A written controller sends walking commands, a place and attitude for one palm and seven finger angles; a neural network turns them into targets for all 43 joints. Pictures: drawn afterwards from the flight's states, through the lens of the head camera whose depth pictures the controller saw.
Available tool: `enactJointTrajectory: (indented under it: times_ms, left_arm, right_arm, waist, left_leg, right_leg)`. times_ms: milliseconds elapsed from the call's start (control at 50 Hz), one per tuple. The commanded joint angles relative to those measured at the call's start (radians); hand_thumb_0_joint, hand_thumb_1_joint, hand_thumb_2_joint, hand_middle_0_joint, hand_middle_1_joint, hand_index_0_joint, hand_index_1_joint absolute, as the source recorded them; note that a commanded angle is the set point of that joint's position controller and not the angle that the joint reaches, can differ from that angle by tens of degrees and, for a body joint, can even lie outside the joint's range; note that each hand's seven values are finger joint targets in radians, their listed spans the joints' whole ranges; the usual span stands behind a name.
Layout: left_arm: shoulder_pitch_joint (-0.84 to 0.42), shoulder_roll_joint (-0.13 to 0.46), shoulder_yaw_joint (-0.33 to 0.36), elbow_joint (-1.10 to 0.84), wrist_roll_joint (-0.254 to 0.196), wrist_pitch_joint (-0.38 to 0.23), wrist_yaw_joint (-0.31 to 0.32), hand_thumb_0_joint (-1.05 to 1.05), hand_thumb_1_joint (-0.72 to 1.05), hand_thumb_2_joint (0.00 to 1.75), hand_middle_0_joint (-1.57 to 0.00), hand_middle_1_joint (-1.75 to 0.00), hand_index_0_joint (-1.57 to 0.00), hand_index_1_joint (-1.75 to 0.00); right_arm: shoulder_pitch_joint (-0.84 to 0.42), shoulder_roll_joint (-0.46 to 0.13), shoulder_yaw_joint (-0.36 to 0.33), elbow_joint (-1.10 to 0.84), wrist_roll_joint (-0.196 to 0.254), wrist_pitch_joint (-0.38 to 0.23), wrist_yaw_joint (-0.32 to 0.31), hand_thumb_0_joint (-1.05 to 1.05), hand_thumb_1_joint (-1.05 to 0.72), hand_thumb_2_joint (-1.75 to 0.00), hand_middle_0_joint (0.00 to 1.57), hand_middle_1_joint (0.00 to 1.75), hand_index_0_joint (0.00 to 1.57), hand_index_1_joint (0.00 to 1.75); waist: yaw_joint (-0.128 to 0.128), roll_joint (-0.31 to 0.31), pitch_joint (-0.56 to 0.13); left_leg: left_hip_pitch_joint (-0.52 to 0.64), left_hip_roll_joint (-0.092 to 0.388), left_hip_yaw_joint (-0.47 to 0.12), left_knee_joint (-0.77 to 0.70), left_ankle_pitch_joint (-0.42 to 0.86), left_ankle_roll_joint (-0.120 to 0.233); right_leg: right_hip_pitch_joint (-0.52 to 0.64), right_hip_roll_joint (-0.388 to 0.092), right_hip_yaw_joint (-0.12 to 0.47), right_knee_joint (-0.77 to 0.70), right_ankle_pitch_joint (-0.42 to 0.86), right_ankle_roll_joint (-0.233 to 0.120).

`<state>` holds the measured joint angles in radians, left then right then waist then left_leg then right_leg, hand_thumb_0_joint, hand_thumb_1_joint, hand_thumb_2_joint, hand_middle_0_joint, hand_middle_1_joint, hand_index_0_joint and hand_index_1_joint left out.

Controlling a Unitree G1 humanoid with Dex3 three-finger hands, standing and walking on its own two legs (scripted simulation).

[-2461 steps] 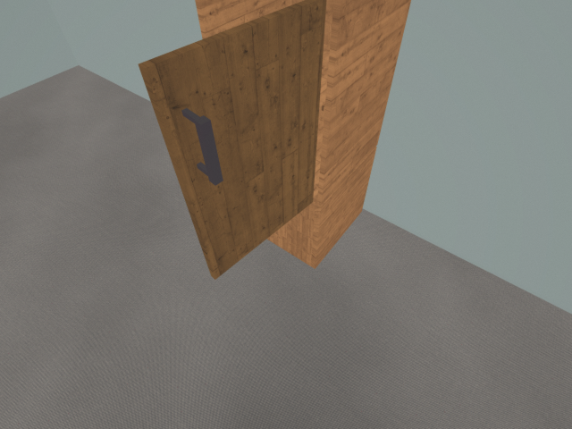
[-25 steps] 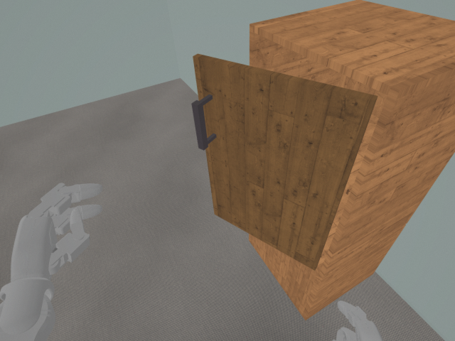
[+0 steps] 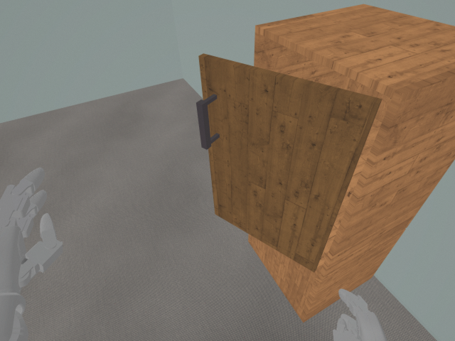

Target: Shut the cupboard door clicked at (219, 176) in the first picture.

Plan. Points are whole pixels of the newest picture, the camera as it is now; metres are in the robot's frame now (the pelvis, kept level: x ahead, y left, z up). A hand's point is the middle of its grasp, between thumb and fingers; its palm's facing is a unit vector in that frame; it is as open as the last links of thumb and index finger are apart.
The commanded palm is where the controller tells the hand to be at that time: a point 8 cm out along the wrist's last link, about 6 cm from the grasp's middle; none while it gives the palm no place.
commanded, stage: step back with the hand held close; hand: left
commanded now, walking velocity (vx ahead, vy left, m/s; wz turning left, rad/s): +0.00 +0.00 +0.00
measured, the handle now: (209, 122) +0.60 +0.13 +0.09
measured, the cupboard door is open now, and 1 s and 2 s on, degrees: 26 26 26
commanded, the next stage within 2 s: stop stepping back and stand still in 1.62 s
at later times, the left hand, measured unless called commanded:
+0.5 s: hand (51, 245) +0.19 +0.27 +0.15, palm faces +0.34 -0.80 -0.50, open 7.4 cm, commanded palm +0.13 +0.31 +0.17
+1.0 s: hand (2, 282) +0.13 +0.29 +0.16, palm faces +0.46 -0.76 -0.46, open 7.4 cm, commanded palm +0.07 +0.32 +0.17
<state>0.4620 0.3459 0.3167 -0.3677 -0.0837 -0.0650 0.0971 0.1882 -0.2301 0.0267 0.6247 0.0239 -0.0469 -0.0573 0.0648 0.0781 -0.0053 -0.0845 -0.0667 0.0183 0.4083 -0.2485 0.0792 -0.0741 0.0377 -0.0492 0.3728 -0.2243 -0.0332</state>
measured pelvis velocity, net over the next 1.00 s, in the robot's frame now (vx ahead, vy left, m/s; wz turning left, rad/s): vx -0.07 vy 0.02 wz -0.01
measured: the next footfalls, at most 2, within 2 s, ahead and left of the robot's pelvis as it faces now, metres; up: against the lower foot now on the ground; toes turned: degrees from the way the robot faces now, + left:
right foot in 1.74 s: -0.30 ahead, -0.13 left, +0.00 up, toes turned -1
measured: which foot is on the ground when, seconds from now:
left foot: down 0.00-1.00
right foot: down 0.00-1.00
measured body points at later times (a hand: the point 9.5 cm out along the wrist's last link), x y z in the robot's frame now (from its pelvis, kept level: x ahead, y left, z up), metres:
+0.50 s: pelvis -0.02 +0.02 -0.01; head -0.02 +0.00 +0.44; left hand +0.16 +0.31 +0.18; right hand +0.15 -0.24 -0.09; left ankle -0.01 +0.06 -0.74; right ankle -0.01 -0.10 -0.74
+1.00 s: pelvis -0.07 +0.02 -0.02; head -0.07 +0.04 +0.43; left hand +0.10 +0.33 +0.19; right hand +0.08 -0.23 -0.10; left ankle -0.01 +0.06 -0.74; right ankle -0.04 -0.11 -0.74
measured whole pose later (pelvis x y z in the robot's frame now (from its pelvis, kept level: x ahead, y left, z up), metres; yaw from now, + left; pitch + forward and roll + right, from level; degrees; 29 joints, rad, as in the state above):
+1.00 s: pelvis -0.07 +0.02 -0.02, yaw +0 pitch +1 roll -2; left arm 0.50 0.43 0.47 -0.49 -0.03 -0.23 0.14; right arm 0.25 -0.23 0.00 0.58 0.00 -0.01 -0.08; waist 0.00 0.00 -0.02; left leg -0.42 -0.07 0.05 0.64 -0.24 0.12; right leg -0.36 0.05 0.04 0.62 -0.28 0.02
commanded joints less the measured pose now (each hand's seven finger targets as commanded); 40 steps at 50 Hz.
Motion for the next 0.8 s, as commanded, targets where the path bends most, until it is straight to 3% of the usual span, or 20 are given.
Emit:
enactJointTrajectory:
  times_ms: [0,100,120,140,200,260,320,360,380,420,460,480,540,560,580,640,660,680,720,780]
  left_arm:
    - [-0.094,0.198,0.139,-0.206,0.002,-0.065,0.021,0.00,0.90,0.90,-0.20,-0.30,-0.20,-0.30]
    - [-0.082,0.191,0.131,-0.219,0.002,-0.062,0.017,0.00,0.90,0.90,-0.20,-0.30,-0.20,-0.30]
    - [-0.193,0.321,0.258,-0.284,0.002,-0.101,0.026,0.00,0.90,0.90,-0.20,-0.30,-0.20,-0.30]
    - [-0.089,0.243,0.199,-0.205,-0.002,-0.109,0.020,0.00,0.90,0.90,-0.20,-0.30,-0.20,-0.30]
    - [-0.016,0.207,0.159,-0.188,0.002,-0.127,0.017,0.00,0.90,0.90,-0.20,-0.30,-0.20,-0.30]
    - [0.014,0.237,0.183,-0.209,0.000,-0.133,0.025,0.00,0.90,0.90,-0.20,-0.30,-0.20,-0.30]
    - [0.026,0.263,0.206,-0.264,0.002,-0.135,0.033,0.00,0.90,0.90,-0.20,-0.30,-0.20,-0.30]
    - [0.039,0.297,0.239,-0.285,0.003,-0.131,0.038,0.00,0.90,0.90,-0.20,-0.30,-0.20,-0.30]
    - [0.048,0.282,0.230,-0.292,0.002,-0.130,0.037,0.00,0.90,0.90,-0.20,-0.30,-0.20,-0.30]
    - [0.055,0.282,0.233,-0.306,0.004,-0.129,0.038,0.00,0.90,0.90,-0.20,-0.30,-0.20,-0.30]
    - [0.064,0.293,0.252,-0.302,0.007,-0.130,0.039,0.00,0.90,0.90,-0.20,-0.30,-0.20,-0.30]
    - [0.060,0.263,0.229,-0.289,0.007,-0.130,0.036,0.00,0.90,0.90,-0.20,-0.30,-0.20,-0.30]
    - [0.037,0.259,0.237,-0.273,0.019,-0.140,0.041,0.00,0.90,0.90,-0.20,-0.30,-0.20,-0.30]
    - [0.043,0.285,0.266,-0.259,0.026,-0.143,0.043,0.00,0.90,0.90,-0.20,-0.30,-0.20,-0.30]
    - [0.031,0.247,0.230,-0.266,0.026,-0.145,0.041,0.00,0.90,0.90,-0.20,-0.30,-0.20,-0.30]
    - [0.022,0.255,0.237,-0.269,0.041,-0.156,0.052,0.00,0.90,0.90,-0.20,-0.30,-0.20,-0.30]
    - [0.016,0.285,0.263,-0.284,0.048,-0.162,0.056,0.00,0.90,0.90,-0.20,-0.30,-0.20,-0.30]
    - [0.015,0.255,0.232,-0.295,0.046,-0.167,0.057,0.00,0.90,0.90,-0.20,-0.30,-0.20,-0.30]
    - [0.016,0.277,0.249,-0.326,0.047,-0.184,0.067,0.00,0.90,0.90,-0.20,-0.30,-0.20,-0.30]
    - [0.008,0.282,0.262,-0.362,0.055,-0.204,0.074,0.00,0.90,0.90,-0.20,-0.30,-0.20,-0.30]
  right_arm:
    - [-0.128,-0.107,-0.040,-0.164,-0.002,-0.055,-0.003,0.00,-0.90,-0.90,0.20,0.30,0.20,0.30]
    - [-0.124,-0.108,-0.045,-0.166,-0.002,-0.050,-0.002,0.00,-0.90,-0.90,0.20,0.30,0.20,0.30]
    - [-0.124,-0.140,-0.059,-0.206,0.008,-0.033,-0.004,0.00,-0.90,-0.90,0.20,0.30,0.20,0.30]
    - [-0.108,-0.126,-0.060,-0.181,0.002,-0.022,-0.010,0.00,-0.90,-0.90,0.20,0.30,0.20,0.30]
    - [-0.103,-0.129,-0.071,-0.183,0.002,0.005,-0.008,0.00,-0.90,-0.90,0.20,0.30,0.20,0.30]
    - [-0.098,-0.139,-0.082,-0.191,0.005,0.026,-0.013,0.00,-0.90,-0.90,0.20,0.30,0.20,0.30]
    - [-0.097,-0.142,-0.086,-0.214,0.010,0.044,-0.023,0.00,-0.90,-0.90,0.20,0.30,0.20,0.30]
    - [-0.101,-0.146,-0.088,-0.227,0.009,0.053,-0.030,0.00,-0.90,-0.90,0.20,0.30,0.20,0.30]
    - [-0.095,-0.140,-0.087,-0.235,0.010,0.058,-0.031,0.00,-0.90,-0.90,0.20,0.30,0.20,0.30]
    - [-0.089,-0.144,-0.090,-0.247,0.007,0.062,-0.030,0.00,-0.90,-0.90,0.20,0.30,0.20,0.30]
    - [-0.090,-0.150,-0.093,-0.249,-0.003,0.059,-0.031,0.00,-0.90,-0.90,0.20,0.30,0.20,0.30]
    - [-0.089,-0.143,-0.088,-0.251,-0.004,0.059,-0.031,0.00,-0.90,-0.90,0.20,0.30,0.20,0.30]
    - [-0.077,-0.152,-0.092,-0.251,-0.008,0.051,-0.033,0.00,-0.90,-0.90,0.20,0.30,0.20,0.30]
    - [-0.080,-0.159,-0.094,-0.244,-0.009,0.049,-0.034,0.00,-0.90,-0.90,0.20,0.30,0.20,0.30]
    - [-0.072,-0.151,-0.089,-0.249,-0.003,0.048,-0.033,0.00,-0.90,-0.90,0.20,0.30,0.20,0.30]
    - [-0.062,-0.154,-0.089,-0.253,0.001,0.043,-0.031,0.00,-0.90,-0.90,0.20,0.30,0.20,0.30]
    - [-0.063,-0.160,-0.091,-0.248,-0.002,0.040,-0.030,0.00,-0.90,-0.90,0.20,0.30,0.20,0.30]
    - [-0.059,-0.146,-0.085,-0.249,0.001,0.038,-0.029,0.00,-0.90,-0.90,0.20,0.30,0.20,0.30]
    - [-0.054,-0.146,-0.082,-0.243,-0.005,0.025,-0.028,0.00,-0.90,-0.90,0.20,0.30,0.20,0.30]
    - [-0.057,-0.152,-0.076,-0.235,-0.010,0.006,-0.036,0.00,-0.90,-0.90,0.20,0.30,0.20,0.30]
  waist:
    - [-0.002,-0.001,-0.021]
    - [-0.003,-0.007,-0.051]
    - [-0.034,0.001,-0.007]
    - [-0.042,-0.044,-0.025]
    - [-0.052,-0.060,-0.089]
    - [-0.053,-0.064,-0.136]
    - [-0.053,-0.035,-0.177]
    - [-0.046,-0.009,-0.186]
    - [-0.047,-0.014,-0.189]
    - [-0.047,0.010,-0.175]
    - [-0.038,0.029,-0.151]
    - [-0.043,0.018,-0.122]
    - [-0.048,-0.001,-0.085]
    - [-0.044,-0.023,-0.084]
    - [-0.054,-0.057,-0.084]
    - [-0.064,-0.080,-0.070]
    - [-0.063,-0.089,-0.070]
    - [-0.068,-0.094,-0.066]
    - [-0.070,-0.086,-0.071]
    - [-0.067,0.002,-0.078]
  left_leg:
    - [-0.050,0.088,-0.081,-0.082,0.184,-0.066]
    - [-0.031,0.090,-0.073,-0.069,0.242,-0.067]
    - [-0.136,0.118,-0.111,-0.031,0.123,-0.029]
    - [-0.127,0.113,-0.118,0.005,0.107,-0.028]
    - [-0.105,0.118,-0.108,0.064,0.159,-0.034]
    - [-0.124,0.134,-0.113,0.079,0.255,-0.041]
    - [-0.129,0.162,-0.130,0.073,0.414,-0.052]
    - [-0.147,0.180,-0.142,0.058,0.492,-0.057]
    - [-0.156,0.188,-0.149,0.056,0.531,-0.062]
    - [-0.169,0.210,-0.161,0.029,0.534,-0.062]
    - [-0.215,0.238,-0.190,-0.022,0.454,-0.046]
    - [-0.269,0.252,-0.197,-0.046,0.375,-0.033]
    - [-0.438,0.273,-0.226,-0.091,0.103,0.009]
    - [-0.484,0.263,-0.225,-0.086,0.006,0.021]
    - [-0.511,0.243,-0.216,-0.066,-0.065,0.020]
    - [-0.574,0.195,-0.202,-0.018,-0.306,0.028]
    - [-0.579,0.182,-0.201,0.003,-0.329,0.027]
    - [-0.555,0.170,-0.197,0.032,-0.320,0.020]
    - [-0.515,0.164,-0.200,0.047,-0.295,0.015]
    - [-0.566,0.206,-0.249,-0.054,-0.310,0.026]
  right_leg:
    - [0.003,-0.041,0.052,-0.052,0.106,-0.002]
    - [0.011,-0.042,0.051,-0.043,0.149,0.001]
    - [-0.047,-0.103,0.167,-0.060,0.179,-0.005]
    - [-0.074,-0.146,0.185,-0.066,0.165,-0.020]
    - [-0.115,-0.190,0.205,-0.028,0.225,-0.034]
    - [-0.099,-0.193,0.185,0.041,0.316,-0.032]
    - [-0.081,-0.161,0.157,0.133,0.386,-0.019]
    - [-0.074,-0.136,0.139,0.173,0.387,-0.004]
    - [-0.070,-0.127,0.135,0.194,0.375,-0.002]
    - [-0.092,-0.100,0.123,0.223,0.269,0.011]
    - [-0.101,-0.073,0.108,0.248,0.132,0.024]
    - [-0.091,-0.071,0.107,0.265,0.088,0.028]
    - [-0.021,-0.064,0.124,0.298,0.058,0.032]
    - [0.007,-0.069,0.138,0.280,0.094,0.030]
    - [0.013,-0.085,0.155,0.267,0.118,0.023]
    - [-0.024,-0.130,0.232,0.207,0.027,0.002]
    - [-0.034,-0.145,0.257,0.176,-0.006,-0.005]
    - [-0.078,-0.164,0.268,0.154,-0.042,-0.017]
    - [-0.130,-0.168,0.274,0.129,-0.083,-0.024]
    - [-0.060,-0.103,0.189,0.221,-0.033,0.003]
